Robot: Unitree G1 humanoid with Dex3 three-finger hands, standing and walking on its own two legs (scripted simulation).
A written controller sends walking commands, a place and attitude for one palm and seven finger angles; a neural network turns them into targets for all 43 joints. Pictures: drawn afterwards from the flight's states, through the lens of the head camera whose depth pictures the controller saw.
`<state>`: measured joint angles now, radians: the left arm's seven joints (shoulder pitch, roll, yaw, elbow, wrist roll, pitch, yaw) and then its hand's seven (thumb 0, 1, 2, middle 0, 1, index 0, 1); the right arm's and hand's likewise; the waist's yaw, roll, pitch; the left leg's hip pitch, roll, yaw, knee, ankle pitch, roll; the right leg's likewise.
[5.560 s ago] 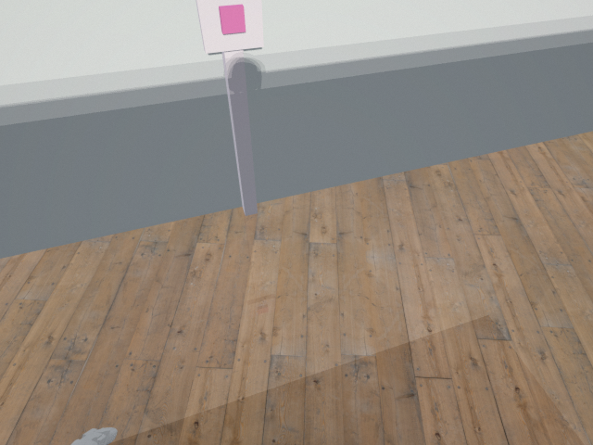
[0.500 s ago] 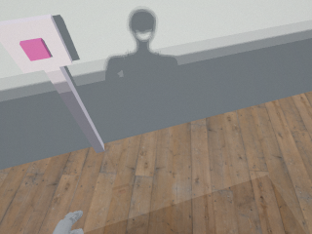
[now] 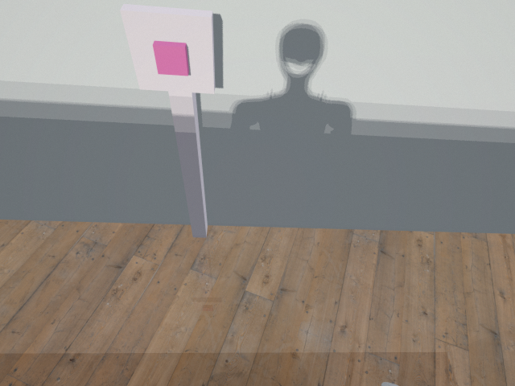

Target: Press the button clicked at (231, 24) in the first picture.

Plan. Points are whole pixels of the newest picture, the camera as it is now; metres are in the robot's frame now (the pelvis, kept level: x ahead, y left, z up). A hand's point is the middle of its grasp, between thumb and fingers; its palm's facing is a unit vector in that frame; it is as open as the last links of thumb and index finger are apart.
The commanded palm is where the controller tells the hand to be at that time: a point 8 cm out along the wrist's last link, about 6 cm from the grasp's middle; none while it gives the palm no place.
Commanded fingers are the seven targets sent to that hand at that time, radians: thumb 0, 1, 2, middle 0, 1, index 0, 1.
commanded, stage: take the last steps up to it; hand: left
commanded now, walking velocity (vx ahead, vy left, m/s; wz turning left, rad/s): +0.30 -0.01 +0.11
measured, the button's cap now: (172, 58) +0.72 +0.26 +0.10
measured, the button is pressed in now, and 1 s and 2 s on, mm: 0 0 0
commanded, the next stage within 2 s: come to a stop and stand still in 0.72 s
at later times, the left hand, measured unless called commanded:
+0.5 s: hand out of the picture +0.13 +0.15 -0.15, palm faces +0.12 -0.97 -0.21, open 7.2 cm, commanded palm none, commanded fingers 0.00 0.90 0.90 -0.20 -0.30 -0.20 -0.30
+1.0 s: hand (146, 367) +0.16 +0.21 -0.18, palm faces +0.13 -0.98 -0.13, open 7.4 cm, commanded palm none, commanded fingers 0.00 0.90 0.90 -0.20 -0.30 -0.20 -0.30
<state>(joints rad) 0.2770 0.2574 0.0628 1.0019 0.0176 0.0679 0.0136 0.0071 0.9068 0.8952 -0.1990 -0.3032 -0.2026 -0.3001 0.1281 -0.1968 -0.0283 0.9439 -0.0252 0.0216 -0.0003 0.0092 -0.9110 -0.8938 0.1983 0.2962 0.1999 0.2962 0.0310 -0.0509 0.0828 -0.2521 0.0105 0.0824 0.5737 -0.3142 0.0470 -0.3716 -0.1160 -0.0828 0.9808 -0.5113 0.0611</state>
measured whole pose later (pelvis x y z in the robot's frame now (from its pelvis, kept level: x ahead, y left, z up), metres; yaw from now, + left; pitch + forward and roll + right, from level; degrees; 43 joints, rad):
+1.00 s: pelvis +0.21 +0.05 +0.00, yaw +3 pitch -2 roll -1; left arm 0.33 0.15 0.04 1.13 0.02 0.03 0.02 0.01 0.91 0.90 -0.20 -0.30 -0.20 -0.30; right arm 0.14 -0.14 -0.03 1.04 -0.02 -0.03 -0.04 -0.01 -0.95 -0.89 0.20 0.30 0.20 0.30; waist 0.02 -0.04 0.06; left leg -0.28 0.04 0.18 0.49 -0.18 0.07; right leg -0.36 -0.08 -0.06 0.95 -0.44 0.04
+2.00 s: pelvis +0.22 -0.01 +0.01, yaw +4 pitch -3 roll -1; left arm 0.20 0.31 0.00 1.03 0.01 0.00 0.00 0.01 0.90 0.90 -0.20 -0.30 -0.20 -0.30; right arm 0.14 -0.31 -0.01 1.04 -0.02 0.00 0.01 0.01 -0.91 -0.89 0.20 0.30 0.20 0.30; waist 0.00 0.01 0.03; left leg -0.26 0.05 0.03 0.47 -0.16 -0.02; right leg -0.15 -0.04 -0.08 0.46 -0.26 0.02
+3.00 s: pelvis +0.26 +0.02 +0.00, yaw +2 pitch -1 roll +0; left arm 0.43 0.12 0.00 1.12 0.02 0.00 0.03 0.00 0.91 0.90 -0.20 -0.30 -0.20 -0.30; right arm 0.33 -0.10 -0.01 1.16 -0.01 -0.01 -0.02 0.01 -0.91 -0.89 0.20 0.30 0.20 0.30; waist 0.00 -0.02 0.03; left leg -0.24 0.02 0.09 0.54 -0.28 0.02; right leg -0.14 -0.08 -0.01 0.50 -0.34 0.07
